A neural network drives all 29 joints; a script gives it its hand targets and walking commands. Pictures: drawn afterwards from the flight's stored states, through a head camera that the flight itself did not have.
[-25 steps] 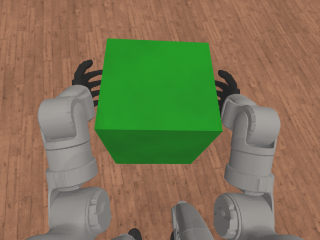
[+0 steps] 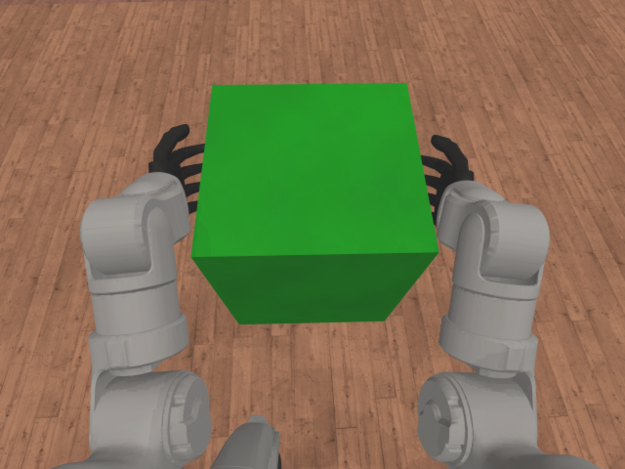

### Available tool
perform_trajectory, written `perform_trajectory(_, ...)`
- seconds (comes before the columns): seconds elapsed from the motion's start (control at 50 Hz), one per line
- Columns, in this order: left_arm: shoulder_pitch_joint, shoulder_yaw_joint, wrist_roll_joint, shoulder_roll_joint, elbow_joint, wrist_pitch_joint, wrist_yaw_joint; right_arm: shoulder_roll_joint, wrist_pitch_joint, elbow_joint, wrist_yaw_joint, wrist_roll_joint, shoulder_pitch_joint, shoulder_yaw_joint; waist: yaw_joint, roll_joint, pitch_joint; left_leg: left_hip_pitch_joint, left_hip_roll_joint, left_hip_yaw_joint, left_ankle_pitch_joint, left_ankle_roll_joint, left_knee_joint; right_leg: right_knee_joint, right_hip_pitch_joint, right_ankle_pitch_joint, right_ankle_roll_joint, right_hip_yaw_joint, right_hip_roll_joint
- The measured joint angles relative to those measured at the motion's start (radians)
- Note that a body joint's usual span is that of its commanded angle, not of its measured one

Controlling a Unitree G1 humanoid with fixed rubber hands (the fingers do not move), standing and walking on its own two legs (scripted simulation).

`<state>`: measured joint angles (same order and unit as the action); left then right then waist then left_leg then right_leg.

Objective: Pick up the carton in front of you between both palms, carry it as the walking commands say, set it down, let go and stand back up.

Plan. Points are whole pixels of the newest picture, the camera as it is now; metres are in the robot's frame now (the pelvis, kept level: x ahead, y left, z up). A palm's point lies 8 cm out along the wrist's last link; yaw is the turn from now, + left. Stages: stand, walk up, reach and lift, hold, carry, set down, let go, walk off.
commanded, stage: carry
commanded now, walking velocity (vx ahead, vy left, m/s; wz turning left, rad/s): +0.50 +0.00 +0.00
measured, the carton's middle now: (311, 220) +0.41 +0.04 +0.09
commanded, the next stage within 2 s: none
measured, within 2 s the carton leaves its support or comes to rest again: neither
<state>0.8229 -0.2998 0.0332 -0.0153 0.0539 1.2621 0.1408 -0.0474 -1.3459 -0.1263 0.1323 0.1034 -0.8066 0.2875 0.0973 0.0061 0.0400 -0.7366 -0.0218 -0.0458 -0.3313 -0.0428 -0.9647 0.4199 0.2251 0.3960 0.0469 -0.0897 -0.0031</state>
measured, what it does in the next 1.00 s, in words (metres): climbs: left foot, then right foot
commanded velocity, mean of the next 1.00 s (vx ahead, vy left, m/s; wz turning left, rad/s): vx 0.50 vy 0.00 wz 0.00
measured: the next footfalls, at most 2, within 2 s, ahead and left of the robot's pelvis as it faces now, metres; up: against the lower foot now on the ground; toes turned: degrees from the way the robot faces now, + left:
left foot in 0.10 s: +0.25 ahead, +0.11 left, +0.03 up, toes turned +6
right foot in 0.52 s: +0.52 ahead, -0.09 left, +0.05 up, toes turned -6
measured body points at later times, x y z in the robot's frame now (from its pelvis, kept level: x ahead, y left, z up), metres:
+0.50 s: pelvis +0.32 +0.01 +0.02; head +0.37 +0.02 +0.46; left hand +0.73 +0.15 +0.18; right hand +0.71 -0.15 +0.18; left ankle +0.21 +0.10 -0.71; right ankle +0.46 -0.09 -0.68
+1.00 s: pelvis +0.65 +0.02 +0.04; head +0.67 +0.03 +0.49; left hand +1.04 +0.18 +0.20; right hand +1.03 -0.13 +0.20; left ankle +0.74 +0.11 -0.66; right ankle +0.49 -0.08 -0.64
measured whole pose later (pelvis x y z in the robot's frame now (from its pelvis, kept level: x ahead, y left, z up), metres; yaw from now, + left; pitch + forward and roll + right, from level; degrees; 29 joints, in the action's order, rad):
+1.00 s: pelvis +0.65 +0.02 +0.04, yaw -1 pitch +5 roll +2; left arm 0.82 -0.28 0.05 0.04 -0.13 1.28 0.13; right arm -0.03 -1.32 0.11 0.13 0.11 -0.81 0.25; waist 0.00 0.05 -0.05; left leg -0.57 0.02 -0.15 -0.31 -0.09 -0.71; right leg 0.93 0.27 0.54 0.01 -0.02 0.04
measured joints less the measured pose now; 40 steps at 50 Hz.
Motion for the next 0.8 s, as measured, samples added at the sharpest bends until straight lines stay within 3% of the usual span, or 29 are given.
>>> perform_trajectory(0.06, 0.016, 0.006, 0.003, 0.008, -0.049, 0.004, 0.000, 0.010, -0.004, 0.033, -0.002, -0.001, 0.002, -0.003, -0.016, 0.005, -0.047, 0.044, 0.008, -0.044, 0.055, -0.013, 0.201, -0.001, -0.074, 0.070, -0.023, 0.008, 0.009)
perform_trajectory(0.1, 0.022, 0.012, 0.010, 0.022, -0.098, 0.011, -0.004, 0.017, -0.003, 0.090, -0.003, -0.002, -0.005, -0.010, -0.044, 0.016, -0.075, 0.122, 0.030, -0.088, 0.092, -0.031, 0.326, 0.082, -0.099, 0.138, -0.034, 0.014, 0.026)
perform_trajectory(0.14, 0.015, 0.017, 0.012, 0.048, -0.151, 0.012, -0.015, 0.015, 0.015, 0.166, -0.003, 0.002, -0.008, -0.030, -0.083, 0.044, -0.077, 0.155, 0.047, -0.114, 0.046, -0.049, 0.278, 0.346, -0.027, 0.155, -0.037, 0.049, 0.049)
perform_trajectory(0.18, -0.001, 0.014, 0.017, 0.054, -0.193, 0.018, -0.018, 0.016, 0.015, 0.222, -0.002, 0.003, 0.001, -0.055, -0.123, 0.024, -0.070, 0.197, 0.044, -0.107, -0.004, -0.058, 0.270, 0.668, 0.101, 0.139, -0.021, 0.089, 0.010)
perform_trajectory(0.22, -0.006, 0.025, 0.031, 0.046, -0.201, 0.036, -0.018, 0.028, 0.002, 0.226, -0.002, -0.016, 0.024, -0.063, -0.150, 0.005, -0.052, 0.250, 0.041, -0.095, -0.014, -0.052, 0.312, 0.858, 0.231, 0.096, -0.006, 0.090, -0.009)
perform_trajectory(0.28, 0.000, 0.025, 0.055, 0.023, -0.152, 0.054, -0.016, 0.045, -0.005, 0.175, 0.012, -0.054, 0.041, -0.066, -0.170, -0.002, -0.016, 0.332, 0.038, -0.087, -0.020, -0.053, 0.392, 0.884, 0.390, 0.026, 0.003, 0.079, 0.006)
perform_trajectory(0.36, 0.001, 0.006, 0.070, -0.002, -0.055, 0.051, -0.016, 0.037, 0.006, 0.104, 0.023, -0.071, 0.028, -0.043, -0.183, 0.000, 0.001, 0.424, 0.037, -0.075, -0.048, -0.045, 0.465, 0.760, 0.525, -0.016, -0.013, 0.070, 0.036)
perform_trajectory(0.46, -0.002, -0.003, 0.068, -0.003, 0.010, 0.051, -0.016, 0.026, 0.014, 0.077, 0.024, -0.067, -0.002, -0.030, -0.170, 0.001, -0.033, 0.541, 0.029, -0.057, -0.124, -0.015, 0.517, 0.422, 0.517, -0.117, -0.015, 0.031, 0.043)
perform_trajectory(0.52, 0.009, 0.003, 0.064, 0.006, -0.038, 0.048, -0.016, 0.037, 0.008, 0.117, 0.022, -0.064, -0.016, -0.031, -0.135, -0.010, -0.069, 0.588, 0.006, -0.051, -0.209, 0.006, 0.443, 0.212, 0.408, -0.176, 0.010, -0.025, 0.006)
perform_trajectory(0.56, 0.014, 0.021, 0.069, 0.004, -0.097, 0.031, -0.016, 0.062, 0.006, 0.156, 0.013, -0.066, -0.016, -0.034, -0.098, -0.043, -0.068, 0.533, -0.028, -0.021, -0.207, 0.014, 0.209, 0.246, 0.369, -0.160, 0.020, -0.051, -0.018)
perform_trajectory(0.62, 0.004, 0.040, 0.066, 0.005, -0.162, 0.029, -0.013, 0.070, -0.004, 0.206, 0.004, -0.061, -0.004, -0.026, -0.042, -0.019, -0.057, 0.344, 0.028, 0.035, -0.174, 0.006, -0.230, 0.244, 0.310, -0.079, 0.024, -0.035, -0.017)
perform_trajectory(0.66, -0.015, 0.042, 0.046, 0.009, -0.153, 0.035, -0.006, 0.059, -0.018, 0.204, 0.005, -0.046, -0.005, -0.021, -0.023, -0.012, -0.038, 0.228, 0.040, 0.038, -0.127, -0.002, -0.351, 0.189, 0.252, -0.076, 0.016, -0.028, -0.015)
perform_trajectory(0.72, -0.024, 0.036, 0.015, 0.014, -0.105, 0.033, 0.007, 0.040, -0.022, 0.162, 0.004, -0.027, -0.017, -0.006, -0.007, -0.009, -0.010, 0.091, 0.024, 0.031, -0.083, -0.006, -0.331, 0.121, 0.173, -0.062, 0.017, -0.024, -0.012)
perform_trajectory(0.8, -0.012, 0.017, 0.001, 0.007, -0.051, 0.018, 0.016, 0.020, -0.013, 0.092, 0.005, -0.013, -0.022, 0.005, -0.005, -0.007, -0.004, -0.015, -0.006, 0.016, -0.062, -0.001, -0.165, 0.063, 0.078, -0.020, 0.010, -0.017, -0.007)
